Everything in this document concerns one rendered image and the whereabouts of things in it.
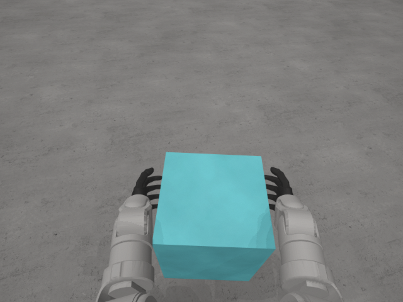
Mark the robot left hand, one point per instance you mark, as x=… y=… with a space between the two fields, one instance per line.
x=142 y=188

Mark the robot right forearm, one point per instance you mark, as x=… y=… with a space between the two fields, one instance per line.
x=303 y=267

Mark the robot left forearm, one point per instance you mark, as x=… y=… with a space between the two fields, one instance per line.
x=130 y=267

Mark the carton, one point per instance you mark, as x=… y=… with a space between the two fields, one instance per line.
x=213 y=217

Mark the robot right hand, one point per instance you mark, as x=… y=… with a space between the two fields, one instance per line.
x=282 y=187

